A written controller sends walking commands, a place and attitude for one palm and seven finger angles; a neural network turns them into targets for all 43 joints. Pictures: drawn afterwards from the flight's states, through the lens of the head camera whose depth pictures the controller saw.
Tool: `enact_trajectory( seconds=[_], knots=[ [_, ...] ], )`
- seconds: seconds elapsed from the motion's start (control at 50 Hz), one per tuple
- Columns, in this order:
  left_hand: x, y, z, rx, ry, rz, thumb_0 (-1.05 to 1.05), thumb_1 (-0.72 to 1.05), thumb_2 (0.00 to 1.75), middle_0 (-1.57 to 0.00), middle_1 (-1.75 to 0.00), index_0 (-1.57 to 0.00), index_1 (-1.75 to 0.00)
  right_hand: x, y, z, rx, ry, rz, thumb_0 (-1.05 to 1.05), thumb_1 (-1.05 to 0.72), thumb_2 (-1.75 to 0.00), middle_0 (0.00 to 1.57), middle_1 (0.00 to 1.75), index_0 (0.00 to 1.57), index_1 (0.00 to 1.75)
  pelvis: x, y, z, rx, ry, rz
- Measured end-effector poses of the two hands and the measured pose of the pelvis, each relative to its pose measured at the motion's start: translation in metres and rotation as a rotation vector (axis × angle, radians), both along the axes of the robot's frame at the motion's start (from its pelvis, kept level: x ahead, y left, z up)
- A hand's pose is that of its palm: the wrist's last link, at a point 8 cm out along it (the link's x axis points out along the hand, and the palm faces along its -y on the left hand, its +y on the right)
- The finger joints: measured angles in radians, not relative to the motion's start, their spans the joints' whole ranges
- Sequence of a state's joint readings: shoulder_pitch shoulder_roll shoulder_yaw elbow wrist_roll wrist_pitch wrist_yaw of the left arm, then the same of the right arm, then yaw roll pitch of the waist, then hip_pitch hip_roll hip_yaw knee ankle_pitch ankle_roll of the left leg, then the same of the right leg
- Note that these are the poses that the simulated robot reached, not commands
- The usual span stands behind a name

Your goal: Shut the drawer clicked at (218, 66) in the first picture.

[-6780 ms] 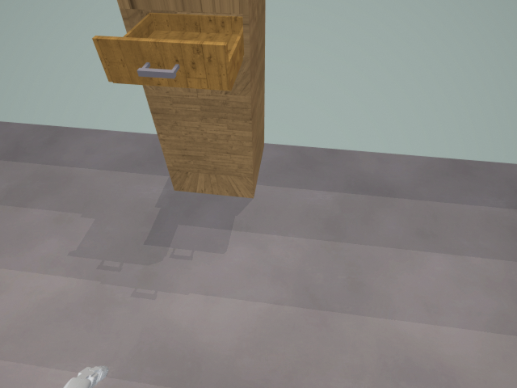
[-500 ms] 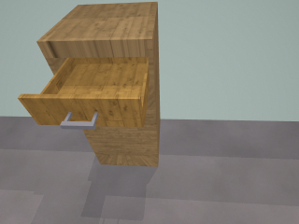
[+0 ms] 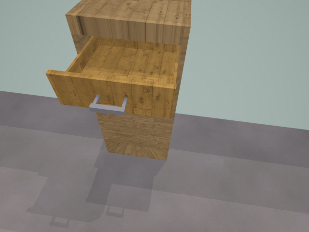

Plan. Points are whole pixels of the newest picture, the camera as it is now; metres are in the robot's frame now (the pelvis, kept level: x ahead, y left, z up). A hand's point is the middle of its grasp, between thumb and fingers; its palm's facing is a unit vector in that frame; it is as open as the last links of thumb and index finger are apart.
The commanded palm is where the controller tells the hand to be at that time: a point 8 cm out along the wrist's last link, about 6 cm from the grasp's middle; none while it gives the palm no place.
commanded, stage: come to a stop and stand still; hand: left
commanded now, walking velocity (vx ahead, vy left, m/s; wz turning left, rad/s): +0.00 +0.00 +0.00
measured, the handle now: (109, 104) +0.45 +0.19 +0.06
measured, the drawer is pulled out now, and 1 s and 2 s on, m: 0.24 0.24 0.24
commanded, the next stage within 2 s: look again from close up in 0.40 s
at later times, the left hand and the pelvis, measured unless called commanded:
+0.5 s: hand out of the picture +0.01 +0.19 -0.17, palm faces +0.00 -0.98 -0.20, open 7.3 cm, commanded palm none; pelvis +0.00 +0.02 +0.01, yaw -2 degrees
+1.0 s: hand out of the picture -0.03 +0.20 -0.17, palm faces +0.00 -0.98 -0.18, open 7.4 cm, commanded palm none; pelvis -0.04 +0.03 +0.01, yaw -1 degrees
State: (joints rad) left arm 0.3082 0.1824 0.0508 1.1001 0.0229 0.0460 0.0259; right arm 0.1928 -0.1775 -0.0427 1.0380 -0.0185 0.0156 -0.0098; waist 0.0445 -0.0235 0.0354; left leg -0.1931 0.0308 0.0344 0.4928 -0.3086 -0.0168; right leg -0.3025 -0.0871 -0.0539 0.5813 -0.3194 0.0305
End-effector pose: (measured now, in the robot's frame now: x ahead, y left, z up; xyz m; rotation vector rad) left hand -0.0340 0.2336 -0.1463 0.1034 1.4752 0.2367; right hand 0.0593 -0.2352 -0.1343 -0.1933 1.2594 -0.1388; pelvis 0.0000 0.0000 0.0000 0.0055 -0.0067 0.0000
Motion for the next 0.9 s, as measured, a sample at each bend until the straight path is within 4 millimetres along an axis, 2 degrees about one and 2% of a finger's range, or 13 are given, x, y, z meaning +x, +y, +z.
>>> enact_trajectory(
  seconds=[0.04,0.1,0.24,0.32,0.44,0.52,0.62,0.82,0.9],
  knots=[
    [0.003,0.006,-0.002,-0.009,-0.008,-0.006,0.01,0.91,0.89,-0.2,-0.3,-0.2,-0.3,-0.001,0.012,0.005,-0.002,-0.004,0.004,0.0,-0.92,-0.9,0.2,0.3,0.2,0.3,0.0,0.004,0.003,0.005,-0.001,-0.007],
    [0.012,0.009,0.0,-0.018,-0.027,-0.021,0.01,0.91,0.89,-0.2,-0.3,-0.2,-0.3,-0.001,0.019,0.008,-0.009,-0.007,0.001,0.0,-0.94,-0.9,0.2,0.3,0.2,0.3,0.0,0.01,0.006,0.008,0.001,-0.01],
    [0.031,0.004,0.006,-0.017,-0.066,-0.078,0.0,0.91,0.89,-0.2,-0.3,-0.19,-0.3,-0.013,0.025,-0.004,0.023,0.004,-0.051,0.0,-0.94,-0.9,0.2,0.3,0.2,0.3,0.0,0.017,0.005,0.011,-0.003,-0.031],
    [0.038,0.005,0.01,-0.011,-0.076,-0.105,0.01,0.93,0.89,-0.2,-0.3,-0.2,-0.3,-0.031,0.025,-0.005,0.029,0.035,-0.075,0.0,-0.94,-0.9,0.2,0.3,0.2,0.3,0.0,0.019,0.007,0.002,-0.007,-0.031],
    [0.045,0.007,0.01,-0.01,-0.093,-0.112,0.01,0.93,0.89,-0.2,-0.3,-0.2,-0.3,-0.068,0.031,-0.004,0.037,0.123,-0.086,0.0,-0.93,-0.9,0.2,0.3,0.2,0.3,-0.002,0.017,0.009,-0.001,-0.015,-0.029],
    [0.044,0.007,0.01,-0.006,-0.095,-0.122,0.01,0.93,0.89,-0.2,-0.3,-0.2,-0.3,-0.09,0.037,-0.005,0.052,0.178,-0.092,0.0,-0.92,-0.9,0.2,0.3,0.2,0.3,-0.005,0.017,0.009,-0.007,-0.011,-0.028],
    [0.034,0.01,0.007,-0.005,-0.093,-0.164,0.01,0.92,0.89,-0.2,-0.3,-0.2,-0.3,-0.101,0.042,-0.008,0.06,0.149,-0.106,0.0,-0.91,-0.9,0.2,0.3,0.2,0.3,-0.016,0.022,0.005,-0.01,-0.017,-0.033],
    [0.023,0.019,0.007,-0.008,-0.141,-0.149,0.01,0.92,0.89,-0.2,-0.3,-0.2,-0.3,-0.1,0.055,-0.01,0.077,0.091,-0.075,0.0,-0.91,-0.9,0.2,0.3,0.2,0.3,-0.028,0.031,0.003,-0.004,-0.039,-0.022],
    [0.014,0.02,0.007,-0.015,-0.139,-0.138,0.01,0.92,0.89,-0.2,-0.3,-0.2,-0.3,-0.101,0.054,-0.008,0.067,0.088,-0.061,0.01,-0.92,-0.9,0.2,0.3,0.2,0.3,-0.033,0.032,0.004,-0.003,-0.037,-0.017]
  ],
)
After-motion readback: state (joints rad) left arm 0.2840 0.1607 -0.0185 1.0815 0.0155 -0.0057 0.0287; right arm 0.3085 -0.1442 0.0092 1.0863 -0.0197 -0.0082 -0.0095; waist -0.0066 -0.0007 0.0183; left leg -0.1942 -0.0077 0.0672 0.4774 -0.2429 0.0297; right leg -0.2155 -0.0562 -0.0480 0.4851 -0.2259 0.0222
